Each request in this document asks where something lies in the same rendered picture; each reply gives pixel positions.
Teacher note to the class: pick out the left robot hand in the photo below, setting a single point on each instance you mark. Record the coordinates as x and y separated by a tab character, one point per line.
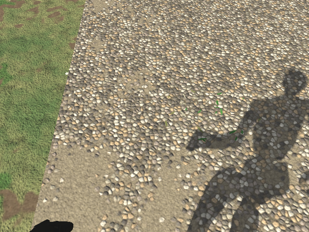
53	226

